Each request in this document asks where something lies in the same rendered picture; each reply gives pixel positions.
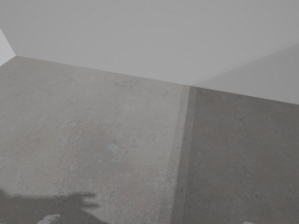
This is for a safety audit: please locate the left robot hand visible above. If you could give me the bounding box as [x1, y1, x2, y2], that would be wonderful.
[37, 214, 61, 224]

